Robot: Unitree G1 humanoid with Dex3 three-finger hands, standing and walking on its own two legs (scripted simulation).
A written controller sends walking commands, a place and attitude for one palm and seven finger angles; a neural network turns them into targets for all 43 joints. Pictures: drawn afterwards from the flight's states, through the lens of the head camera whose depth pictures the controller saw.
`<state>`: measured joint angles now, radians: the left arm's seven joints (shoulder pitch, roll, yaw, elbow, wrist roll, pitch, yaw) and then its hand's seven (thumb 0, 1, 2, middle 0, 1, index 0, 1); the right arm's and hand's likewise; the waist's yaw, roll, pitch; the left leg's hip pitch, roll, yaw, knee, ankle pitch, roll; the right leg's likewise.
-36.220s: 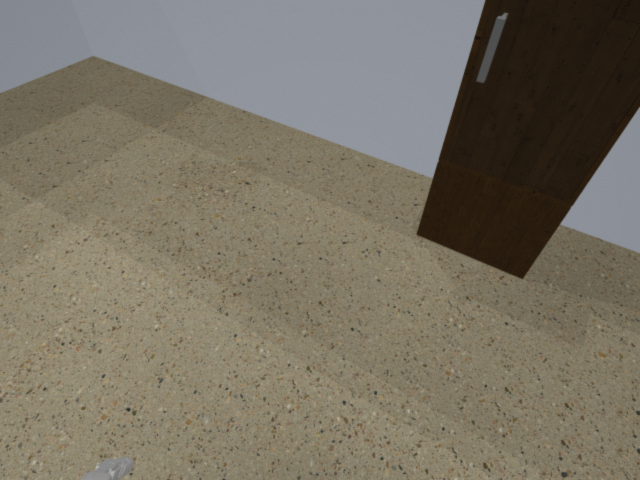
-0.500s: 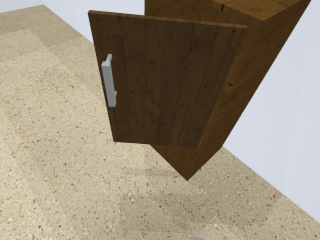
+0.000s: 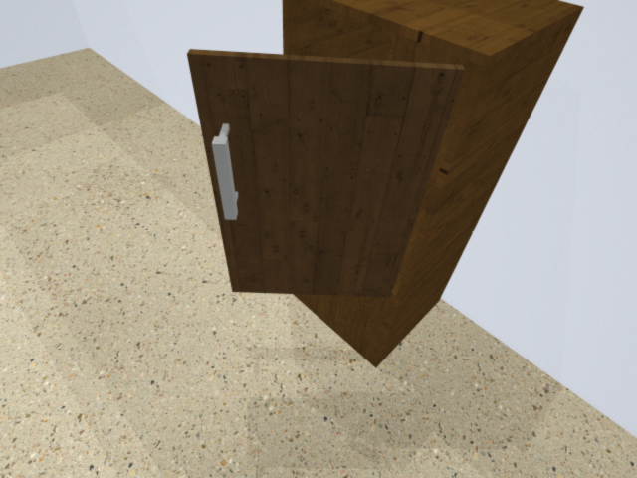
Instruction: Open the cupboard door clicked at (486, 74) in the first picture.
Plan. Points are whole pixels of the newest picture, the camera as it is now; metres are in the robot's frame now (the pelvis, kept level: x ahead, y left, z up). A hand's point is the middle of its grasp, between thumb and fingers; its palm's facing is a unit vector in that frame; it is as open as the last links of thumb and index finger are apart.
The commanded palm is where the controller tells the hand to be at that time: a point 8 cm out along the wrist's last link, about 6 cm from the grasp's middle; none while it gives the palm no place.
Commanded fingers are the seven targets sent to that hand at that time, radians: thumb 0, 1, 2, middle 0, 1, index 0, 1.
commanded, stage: come to a stop and stand still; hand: left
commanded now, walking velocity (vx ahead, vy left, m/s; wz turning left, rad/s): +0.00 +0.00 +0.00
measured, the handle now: (228, 173) +0.58 +0.19 +0.05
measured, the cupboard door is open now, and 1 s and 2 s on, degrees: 44 44 44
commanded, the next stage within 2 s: look again from close up in 0.62 s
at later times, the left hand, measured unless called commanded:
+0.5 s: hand out of the picture -0.11 +0.14 -0.17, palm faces +0.08 -0.98 -0.16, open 7.3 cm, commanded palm none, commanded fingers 0.00 0.90 0.90 -0.20 -0.30 -0.20 -0.30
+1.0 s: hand out of the picture +0.00 +0.23 -0.19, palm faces +0.03 -0.98 -0.20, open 7.3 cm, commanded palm none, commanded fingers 0.00 0.90 0.90 -0.20 -0.30 -0.20 -0.30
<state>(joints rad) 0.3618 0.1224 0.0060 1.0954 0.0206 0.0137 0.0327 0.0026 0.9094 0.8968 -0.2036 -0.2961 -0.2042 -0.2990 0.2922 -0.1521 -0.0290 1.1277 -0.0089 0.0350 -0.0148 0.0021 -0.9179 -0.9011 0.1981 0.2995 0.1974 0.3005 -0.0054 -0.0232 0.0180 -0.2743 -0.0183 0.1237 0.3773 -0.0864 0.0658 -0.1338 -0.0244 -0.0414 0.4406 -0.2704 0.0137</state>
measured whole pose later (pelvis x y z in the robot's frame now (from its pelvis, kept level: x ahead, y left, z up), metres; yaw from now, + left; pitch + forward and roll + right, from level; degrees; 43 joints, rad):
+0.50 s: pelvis -0.03 -0.01 +0.00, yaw +0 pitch -2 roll +0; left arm 0.46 0.09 0.02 1.13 0.02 0.00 0.04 0.00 0.91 0.90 -0.20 -0.30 -0.20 -0.30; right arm 0.29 -0.11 -0.04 1.14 -0.01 0.03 -0.02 0.01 -0.92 -0.90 0.20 0.30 0.20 0.30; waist 0.01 0.01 0.01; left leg -0.32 -0.02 0.09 0.38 -0.12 0.03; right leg -0.19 -0.01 -0.03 0.46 -0.25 0.00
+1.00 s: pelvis -0.04 +0.06 -0.02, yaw -1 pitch -3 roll -3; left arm 0.31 0.15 0.04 1.00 0.03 0.01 0.04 0.00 0.91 0.90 -0.20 -0.30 -0.20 -0.30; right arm 0.35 -0.13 -0.03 1.02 -0.02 0.03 -0.01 0.01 -0.91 -0.90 0.20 0.30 0.20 0.30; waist -0.03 0.04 -0.03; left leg -0.38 -0.06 0.11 0.57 -0.16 0.15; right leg -0.33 -0.01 -0.01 0.83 -0.43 -0.03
